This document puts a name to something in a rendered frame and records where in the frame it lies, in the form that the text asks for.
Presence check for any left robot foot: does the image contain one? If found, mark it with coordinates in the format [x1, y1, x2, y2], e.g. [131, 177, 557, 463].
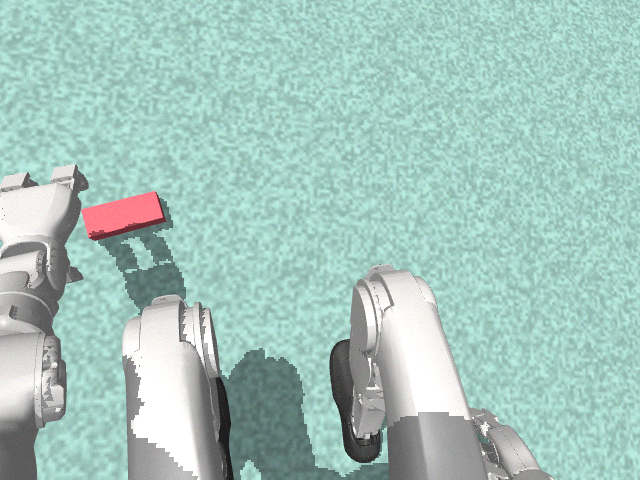
[215, 377, 234, 480]

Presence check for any right robot foot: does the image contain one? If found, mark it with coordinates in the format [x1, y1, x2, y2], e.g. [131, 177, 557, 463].
[330, 339, 380, 463]

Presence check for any left robot hand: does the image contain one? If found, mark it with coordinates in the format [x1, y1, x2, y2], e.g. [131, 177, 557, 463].
[0, 164, 89, 284]

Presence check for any small box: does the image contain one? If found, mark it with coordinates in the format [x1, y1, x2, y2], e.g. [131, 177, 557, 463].
[81, 191, 166, 241]

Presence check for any right robot hand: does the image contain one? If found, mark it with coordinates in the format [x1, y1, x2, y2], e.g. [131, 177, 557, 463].
[469, 407, 541, 480]

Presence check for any left robot arm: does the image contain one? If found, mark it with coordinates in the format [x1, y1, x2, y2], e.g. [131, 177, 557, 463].
[0, 235, 67, 480]

